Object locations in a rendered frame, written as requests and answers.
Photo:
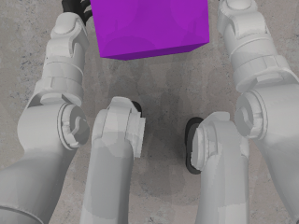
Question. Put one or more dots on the carton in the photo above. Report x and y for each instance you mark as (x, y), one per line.
(136, 29)

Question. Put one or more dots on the robot shin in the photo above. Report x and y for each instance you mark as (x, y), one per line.
(225, 116)
(100, 120)

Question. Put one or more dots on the left robot forearm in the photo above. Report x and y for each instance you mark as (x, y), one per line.
(63, 68)

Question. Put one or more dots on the right robot upper arm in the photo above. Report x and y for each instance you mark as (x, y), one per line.
(270, 117)

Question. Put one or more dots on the left robot upper arm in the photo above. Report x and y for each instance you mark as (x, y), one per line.
(31, 187)

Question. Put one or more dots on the left robot hand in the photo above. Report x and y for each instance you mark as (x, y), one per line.
(78, 7)

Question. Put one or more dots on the robot right shin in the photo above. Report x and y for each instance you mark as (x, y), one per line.
(225, 116)

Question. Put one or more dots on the robot left shin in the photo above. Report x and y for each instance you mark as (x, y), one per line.
(100, 120)

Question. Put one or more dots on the right robot forearm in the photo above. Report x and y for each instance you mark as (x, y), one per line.
(250, 47)

